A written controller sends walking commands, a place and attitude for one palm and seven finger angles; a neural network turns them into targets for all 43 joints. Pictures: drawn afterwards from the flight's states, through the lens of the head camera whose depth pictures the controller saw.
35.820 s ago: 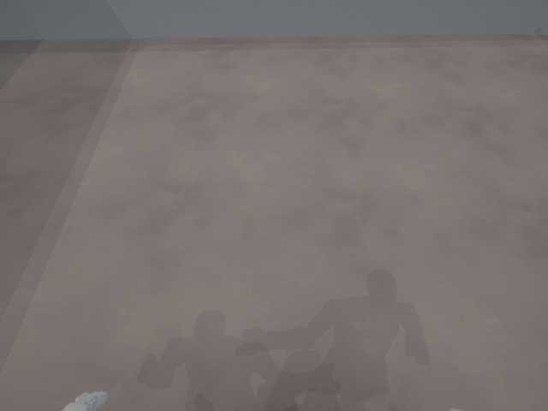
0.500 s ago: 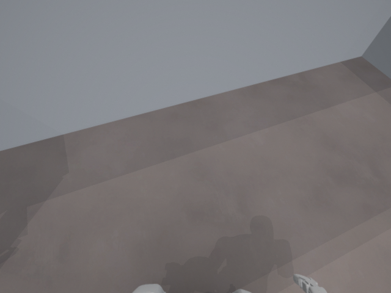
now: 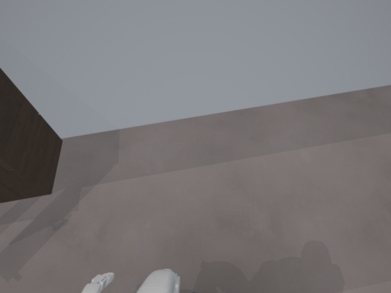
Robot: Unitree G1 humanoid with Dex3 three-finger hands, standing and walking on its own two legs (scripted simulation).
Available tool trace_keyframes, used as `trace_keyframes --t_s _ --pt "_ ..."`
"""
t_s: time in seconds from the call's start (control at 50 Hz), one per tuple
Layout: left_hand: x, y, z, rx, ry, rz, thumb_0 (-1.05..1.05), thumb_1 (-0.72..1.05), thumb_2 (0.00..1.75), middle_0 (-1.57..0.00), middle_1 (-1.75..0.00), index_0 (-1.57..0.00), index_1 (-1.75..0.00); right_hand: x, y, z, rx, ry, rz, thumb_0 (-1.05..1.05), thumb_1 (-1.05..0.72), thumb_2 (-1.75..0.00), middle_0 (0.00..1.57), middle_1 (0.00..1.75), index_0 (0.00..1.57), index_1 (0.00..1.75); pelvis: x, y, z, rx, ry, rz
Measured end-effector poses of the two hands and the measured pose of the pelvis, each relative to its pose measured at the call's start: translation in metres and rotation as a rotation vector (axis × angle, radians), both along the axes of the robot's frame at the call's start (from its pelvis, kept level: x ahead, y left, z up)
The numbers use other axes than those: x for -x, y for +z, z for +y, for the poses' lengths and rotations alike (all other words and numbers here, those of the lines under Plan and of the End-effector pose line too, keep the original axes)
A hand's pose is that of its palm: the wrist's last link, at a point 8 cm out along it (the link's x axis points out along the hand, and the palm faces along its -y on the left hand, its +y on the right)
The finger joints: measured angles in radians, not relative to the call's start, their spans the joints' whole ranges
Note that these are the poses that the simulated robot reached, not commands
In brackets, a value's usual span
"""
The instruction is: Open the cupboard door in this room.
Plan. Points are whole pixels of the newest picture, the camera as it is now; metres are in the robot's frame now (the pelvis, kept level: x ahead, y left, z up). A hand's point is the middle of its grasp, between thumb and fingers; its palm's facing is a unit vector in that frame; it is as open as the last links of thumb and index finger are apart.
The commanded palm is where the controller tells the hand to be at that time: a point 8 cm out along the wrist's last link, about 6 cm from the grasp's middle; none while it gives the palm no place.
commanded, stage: turn to face it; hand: left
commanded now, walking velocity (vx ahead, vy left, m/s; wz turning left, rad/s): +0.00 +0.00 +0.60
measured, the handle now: out of the picture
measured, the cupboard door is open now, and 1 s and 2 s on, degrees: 47 47 47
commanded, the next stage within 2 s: take the last steps up to it in 1.52 s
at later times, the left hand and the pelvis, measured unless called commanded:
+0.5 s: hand out of the picture +0.02 +0.25 -0.16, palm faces +0.34 -0.90 -0.28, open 7.4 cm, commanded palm none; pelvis +0.01 +0.01 +0.00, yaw +18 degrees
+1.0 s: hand out of the picture -0.05 +0.17 -0.18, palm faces +0.63 -0.74 -0.23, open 7.3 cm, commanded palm none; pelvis +0.04 -0.01 -0.01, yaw +39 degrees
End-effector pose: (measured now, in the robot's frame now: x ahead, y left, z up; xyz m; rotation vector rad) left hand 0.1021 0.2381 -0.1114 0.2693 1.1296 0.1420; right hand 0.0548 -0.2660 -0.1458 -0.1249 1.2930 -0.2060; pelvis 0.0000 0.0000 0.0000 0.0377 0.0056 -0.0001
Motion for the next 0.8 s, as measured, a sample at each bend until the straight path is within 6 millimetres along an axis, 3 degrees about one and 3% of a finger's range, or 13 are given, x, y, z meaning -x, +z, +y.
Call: trace_keyframes --t_s 0.12,0.26,0.32,0.38,0.48,0.64,0.72,0.8 --pt "0.044 -0.01 -0.003 0.041 0.131 0.052 0.0 0.91 0.9 -0.2 -0.3 -0.21 -0.3 -0.039 0.01 0.006 0.008 0.123 -0.006 0.01 -0.91 -0.9 0.2 0.3 0.2 0.3 -0.003 0.003 -0.004 -0.005 0.097 0.002" --pt "0.106 -0.04 0.031 0.061 0.293 0.13 0.0 0.91 0.89 -0.2 -0.3 -0.21 -0.3 -0.108 0.012 0.045 0.042 0.302 -0.111 0.01 -0.91 -0.9 0.2 0.3 0.2 0.3 -0.007 -0.015 0.014 0.024 0.198 0.01" --pt "0.123 -0.046 0.046 0.047 0.341 0.18 0.01 0.91 0.9 -0.2 -0.3 -0.21 -0.3 -0.124 0.017 0.061 0.054 0.354 -0.157 0.0 -0.91 -0.9 0.2 0.3 0.2 0.3 -0.005 -0.017 0.018 0.025 0.227 0.008" --pt "0.123 -0.039 0.055 0.037 0.377 0.171 0.01 0.91 0.9 -0.2 -0.3 -0.2 -0.3 -0.127 0.023 0.068 0.062 0.389 -0.155 0.0 -0.91 -0.9 0.2 0.3 0.2 0.3 -0.006 -0.011 0.018 0.038 0.259 0.008" --pt "0.108 -0.022 0.056 0.024 0.404 0.093 0.01 0.91 0.9 -0.19 -0.3 -0.2 -0.3 -0.127 0.023 0.068 0.047 0.43 -0.111 0.0 -0.9 -0.9 0.2 0.3 0.2 0.3 -0.011 -0.002 0.012 0.049 0.307 0.01" --pt "0.08 -0.011 0.028 -0.023 0.438 -0.025 0.01 0.91 0.9 -0.2 -0.3 -0.2 -0.3 -0.138 -0.005 0.042 0.003 0.464 -0.044 0.0 -0.9 -0.9 0.2 0.3 0.21 0.3 -0.027 -0.013 -0.02 0.032 0.411 0.02" --pt "0.09 -0.005 0.003 -0.02 0.486 -0.018 0.01 0.91 0.9 -0.2 -0.3 -0.2 -0.3 -0.155 -0.007 0.034 0.003 0.499 -0.018 0.01 -0.9 -0.9 0.2 0.3 0.2 0.3 -0.032 -0.008 -0.028 0.021 0.475 0.004" --pt "0.108 -0.005 -0.02 0.019 0.552 0.027 0.01 0.91 0.9 -0.2 -0.3 -0.2 -0.3 -0.174 0.003 0.04 0.0 0.551 -0.015 0.01 -0.91 -0.9 0.2 0.3 0.2 0.3 -0.039 0.0 -0.031 0.003 0.534 0.005"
